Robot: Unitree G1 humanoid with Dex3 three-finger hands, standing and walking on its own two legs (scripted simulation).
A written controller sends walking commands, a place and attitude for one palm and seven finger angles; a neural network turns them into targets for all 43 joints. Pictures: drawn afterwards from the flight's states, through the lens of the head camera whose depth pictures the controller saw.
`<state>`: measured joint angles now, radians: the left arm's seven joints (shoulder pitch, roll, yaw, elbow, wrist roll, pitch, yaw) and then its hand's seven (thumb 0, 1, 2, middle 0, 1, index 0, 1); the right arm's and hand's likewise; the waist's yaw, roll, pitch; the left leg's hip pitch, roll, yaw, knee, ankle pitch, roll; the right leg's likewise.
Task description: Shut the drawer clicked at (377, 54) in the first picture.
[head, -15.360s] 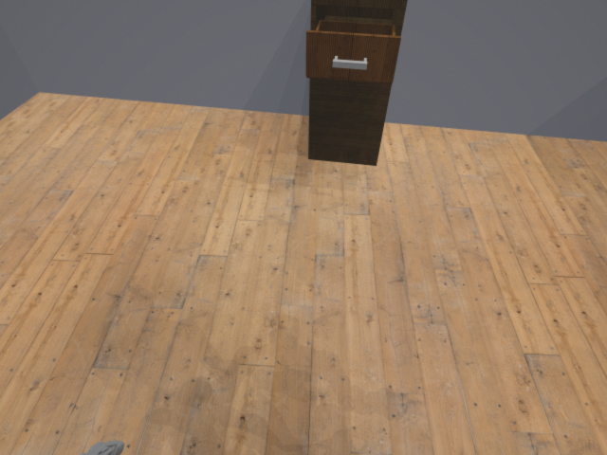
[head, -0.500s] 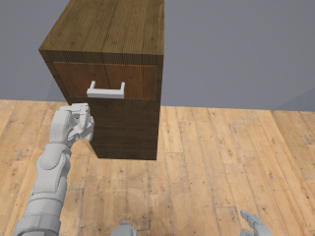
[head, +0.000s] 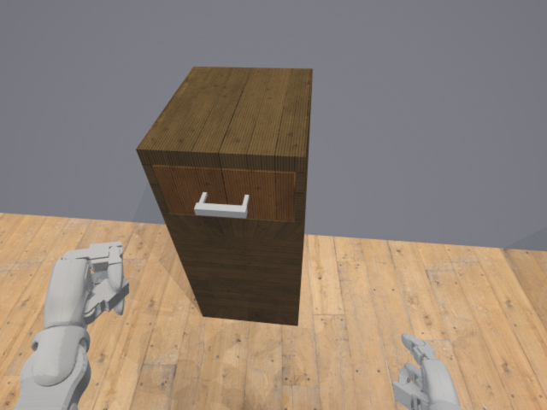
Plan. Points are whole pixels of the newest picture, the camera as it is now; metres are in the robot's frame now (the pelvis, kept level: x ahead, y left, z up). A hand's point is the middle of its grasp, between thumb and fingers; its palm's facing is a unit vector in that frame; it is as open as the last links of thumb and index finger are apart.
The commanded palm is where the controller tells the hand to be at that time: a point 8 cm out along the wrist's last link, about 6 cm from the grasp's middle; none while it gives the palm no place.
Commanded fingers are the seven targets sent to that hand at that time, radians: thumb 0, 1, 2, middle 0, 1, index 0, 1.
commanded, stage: draw the hand back to the body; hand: left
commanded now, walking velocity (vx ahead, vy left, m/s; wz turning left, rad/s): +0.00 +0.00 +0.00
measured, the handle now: (223, 204) +0.57 +0.19 -0.08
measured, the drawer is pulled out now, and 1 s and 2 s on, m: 0.00 0.00 0.00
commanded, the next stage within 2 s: step back with the hand held close in 0.42 s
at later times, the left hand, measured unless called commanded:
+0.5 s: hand (75, 310) +0.18 +0.23 +0.16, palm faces +0.41 -0.83 -0.38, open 3.3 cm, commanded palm +0.13 +0.27 +0.18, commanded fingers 0.00 0.90 0.90 -1.40 -1.60 -1.40 -1.60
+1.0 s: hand (44, 337) +0.15 +0.25 +0.16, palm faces +0.29 -0.81 -0.51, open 3.2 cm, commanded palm +0.09 +0.29 +0.18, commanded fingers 0.00 0.90 0.90 -1.40 -1.60 -1.40 -1.60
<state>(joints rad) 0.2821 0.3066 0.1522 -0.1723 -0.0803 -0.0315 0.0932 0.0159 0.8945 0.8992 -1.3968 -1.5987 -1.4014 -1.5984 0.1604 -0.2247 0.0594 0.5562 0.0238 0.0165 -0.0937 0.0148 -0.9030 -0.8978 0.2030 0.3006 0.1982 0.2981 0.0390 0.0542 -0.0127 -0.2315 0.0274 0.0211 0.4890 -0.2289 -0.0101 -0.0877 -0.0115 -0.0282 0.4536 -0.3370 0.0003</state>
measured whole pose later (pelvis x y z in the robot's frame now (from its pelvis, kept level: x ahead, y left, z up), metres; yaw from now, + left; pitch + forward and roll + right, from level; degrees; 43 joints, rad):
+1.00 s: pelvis -0.04 +0.01 +0.00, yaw +0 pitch +0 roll -1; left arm 0.66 0.41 0.36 -0.58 -0.07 -0.17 0.12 0.01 0.89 0.90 -1.40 -1.60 -1.40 -1.60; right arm 0.18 -0.23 -0.03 0.53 0.01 0.04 -0.08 0.02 -0.90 -0.90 0.20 0.30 0.20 0.30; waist 0.00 0.05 0.05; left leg -0.34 0.03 0.02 0.48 -0.15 0.00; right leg -0.20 -0.01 -0.03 0.46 -0.26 0.02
